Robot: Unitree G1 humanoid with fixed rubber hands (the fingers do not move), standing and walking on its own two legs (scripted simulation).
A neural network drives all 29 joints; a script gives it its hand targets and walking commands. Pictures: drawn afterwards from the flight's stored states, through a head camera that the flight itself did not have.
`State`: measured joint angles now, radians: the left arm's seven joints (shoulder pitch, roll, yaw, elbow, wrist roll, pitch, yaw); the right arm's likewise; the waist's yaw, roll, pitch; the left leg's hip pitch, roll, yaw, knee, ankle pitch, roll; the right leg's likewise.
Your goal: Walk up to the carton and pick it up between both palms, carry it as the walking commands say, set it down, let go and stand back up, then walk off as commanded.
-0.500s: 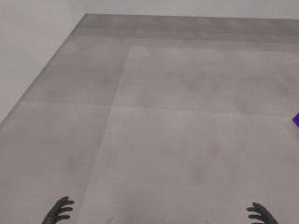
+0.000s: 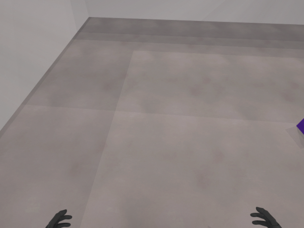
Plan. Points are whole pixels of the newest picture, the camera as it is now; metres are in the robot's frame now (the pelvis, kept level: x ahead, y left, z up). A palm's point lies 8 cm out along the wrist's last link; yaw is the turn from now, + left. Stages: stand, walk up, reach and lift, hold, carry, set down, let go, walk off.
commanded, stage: walk up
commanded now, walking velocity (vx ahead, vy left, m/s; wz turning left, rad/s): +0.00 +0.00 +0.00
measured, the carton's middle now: out of the picture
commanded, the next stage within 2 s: none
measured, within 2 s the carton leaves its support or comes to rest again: neither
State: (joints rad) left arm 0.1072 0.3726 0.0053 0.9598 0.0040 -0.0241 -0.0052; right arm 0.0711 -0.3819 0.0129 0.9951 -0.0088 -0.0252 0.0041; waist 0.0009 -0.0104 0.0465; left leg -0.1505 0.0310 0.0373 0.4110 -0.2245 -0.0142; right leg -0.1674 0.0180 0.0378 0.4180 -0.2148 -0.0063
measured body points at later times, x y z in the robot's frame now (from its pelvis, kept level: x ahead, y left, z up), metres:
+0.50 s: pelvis -0.01 -0.04 -0.03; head +0.03 -0.07 +0.42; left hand +0.10 +0.24 -0.15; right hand +0.03 -0.32 -0.18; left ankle +0.00 +0.12 -0.73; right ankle +0.00 -0.13 -0.75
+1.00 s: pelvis -0.01 -0.02 -0.01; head +0.03 -0.02 +0.44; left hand +0.17 +0.21 -0.15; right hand +0.01 -0.32 -0.12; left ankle +0.03 +0.10 -0.75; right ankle -0.01 -0.12 -0.74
